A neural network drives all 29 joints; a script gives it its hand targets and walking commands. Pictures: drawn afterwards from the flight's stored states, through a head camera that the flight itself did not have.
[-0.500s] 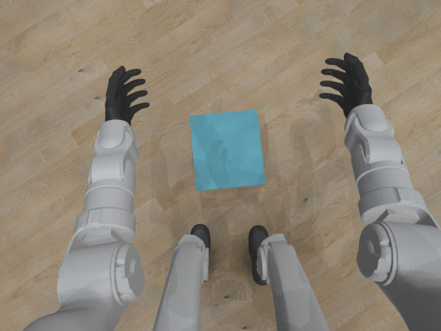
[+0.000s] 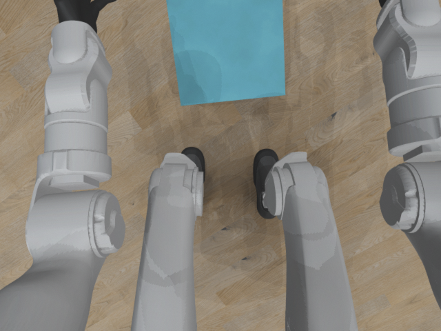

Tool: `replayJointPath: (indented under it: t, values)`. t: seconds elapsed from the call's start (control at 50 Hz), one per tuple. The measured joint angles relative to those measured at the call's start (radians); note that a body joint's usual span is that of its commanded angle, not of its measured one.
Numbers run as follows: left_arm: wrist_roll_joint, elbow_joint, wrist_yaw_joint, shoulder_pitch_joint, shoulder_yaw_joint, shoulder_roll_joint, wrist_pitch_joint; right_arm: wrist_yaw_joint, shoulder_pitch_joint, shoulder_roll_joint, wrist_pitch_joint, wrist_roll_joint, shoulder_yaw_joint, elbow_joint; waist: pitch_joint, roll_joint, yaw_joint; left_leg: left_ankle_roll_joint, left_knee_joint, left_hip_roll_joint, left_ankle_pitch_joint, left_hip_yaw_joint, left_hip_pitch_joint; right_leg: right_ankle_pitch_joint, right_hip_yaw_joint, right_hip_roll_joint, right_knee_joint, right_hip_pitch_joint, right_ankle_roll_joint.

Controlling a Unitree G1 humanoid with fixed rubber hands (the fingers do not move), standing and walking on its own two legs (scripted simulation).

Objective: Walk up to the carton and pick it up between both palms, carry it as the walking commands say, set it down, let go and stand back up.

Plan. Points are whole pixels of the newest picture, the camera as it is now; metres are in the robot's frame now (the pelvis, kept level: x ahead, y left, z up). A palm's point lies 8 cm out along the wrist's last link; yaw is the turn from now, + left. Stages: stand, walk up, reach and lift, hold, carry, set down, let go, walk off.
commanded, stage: reach and lift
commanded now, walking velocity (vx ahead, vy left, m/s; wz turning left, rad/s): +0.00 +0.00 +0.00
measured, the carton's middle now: (226, 45) +0.51 +0.01 -0.43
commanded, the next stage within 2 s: none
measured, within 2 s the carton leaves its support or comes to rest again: neither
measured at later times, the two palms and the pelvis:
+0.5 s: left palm (126, 33) +0.51 +0.19 -0.29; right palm (340, 11) +0.54 -0.17 -0.28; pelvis -0.02 +0.00 -0.13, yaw +1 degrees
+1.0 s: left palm (126, 34) +0.52 +0.21 -0.35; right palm (324, 23) +0.54 -0.17 -0.35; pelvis +0.00 +0.00 -0.17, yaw +0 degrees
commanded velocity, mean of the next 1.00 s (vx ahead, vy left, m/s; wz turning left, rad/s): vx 0.00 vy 0.00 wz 0.00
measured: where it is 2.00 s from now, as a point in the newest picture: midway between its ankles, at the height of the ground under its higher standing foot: (229, 195)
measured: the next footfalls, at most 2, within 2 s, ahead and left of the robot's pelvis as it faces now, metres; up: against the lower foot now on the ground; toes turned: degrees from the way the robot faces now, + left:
none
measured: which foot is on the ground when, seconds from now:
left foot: down 0.00-1.00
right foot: down 0.00-1.00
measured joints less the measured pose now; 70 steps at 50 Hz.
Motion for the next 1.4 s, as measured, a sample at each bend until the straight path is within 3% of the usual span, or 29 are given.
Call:
replayJointPath:
  t: [0.04, 0.08, 0.18, 0.24, 0.34, 0.56, 0.84, 1.04, 1.4]
  values:
    - [-0.03, -0.042, 0.009, -0.041, -0.019, 0.027, 0.022, -0.017, -0.046, -0.016, 0.023, 0.035, 0.037, -0.045, 0.13, 0.005, 0.001, -0.001, 0.041, 0.003, 0.011, 0.004, 0.039, -0.012, 0.001, 0.005, 0.045, 0.035, 0.002]
    - [-0.053, -0.042, 0.019, -0.039, -0.039, 0.034, 0.045, -0.037, -0.044, -0.003, 0.045, 0.057, 0.067, -0.051, 0.117, 0.006, -0.003, 0.001, 0.093, 0.002, -0.016, 0.008, -0.013, -0.02, 0.002, 0.005, 0.094, -0.017, 0.003]
    - [-0.083, 0.008, 0.034, -0.068, -0.045, 0.017, 0.047, -0.063, -0.063, 0.035, 0.051, 0.025, 0.068, -0.011, 0.104, 0.014, -0.011, 0.005, 0.209, -0.008, -0.046, 0.016, -0.081, -0.041, 0.002, -0.001, 0.216, -0.085, -0.009]
    - [-0.069, 0.078, 0.041, -0.103, -0.039, 0.014, 0.03, -0.066, -0.103, 0.029, 0.028, -0.01, 0.043, 0.067, 0.101, 0.016, -0.01, -0.008, 0.267, -0.011, -0.047, 0.017, -0.114, -0.053, 0.002, -0.002, 0.276, -0.116, 0.001]
    - [-0.067, 0.211, 0.036, -0.158, -0.054, 0.021, 0.009, -0.047, -0.161, -0.005, 0.007, 0.017, 0.067, 0.221, 0.1, 0.005, -0.004, -0.001, 0.335, -0.005, -0.043, 0.024, -0.167, -0.045, 0.001, 0.002, 0.346, -0.173, 0.006]
    - [-0.078, 0.384, 0.023, -0.239, -0.083, 0.033, -0.061, -0.035, -0.256, -0.005, -0.062, 0.041, 0.102, 0.401, 0.1, 0.011, -0.007, -0.003, 0.449, 0.0, -0.04, 0.031, -0.3, -0.042, -0.005, -0.002, 0.461, -0.308, 0.003]
    - [-0.194, 0.468, -0.007, -0.218, -0.167, 0.092, -0.136, -0.037, -0.174, 0.001, -0.129, 0.077, 0.161, 0.374, 0.1, 0.035, -0.012, 0.001, 0.553, 0.005, -0.1, 0.032, -0.373, -0.104, -0.021, -0.018, 0.563, -0.377, -0.012]
    - [-0.217, 0.47, -0.015, -0.22, -0.177, 0.102, -0.146, -0.021, -0.175, -0.004, -0.124, 0.123, 0.203, 0.369, 0.099, 0.023, -0.004, 0.004, 0.566, 0.016, -0.099, 0.032, -0.377, -0.097, -0.026, -0.019, 0.573, -0.385, -0.016]
    - [-0.195, 0.556, -0.005, -0.316, -0.209, 0.042, -0.139, -0.027, -0.261, 0.046, -0.135, 0.093, 0.199, 0.462, 0.094, 0.03, -0.01, 0.009, 0.538, 0.018, -0.063, 0.036, -0.387, -0.064, -0.024, -0.028, 0.545, -0.392, -0.015]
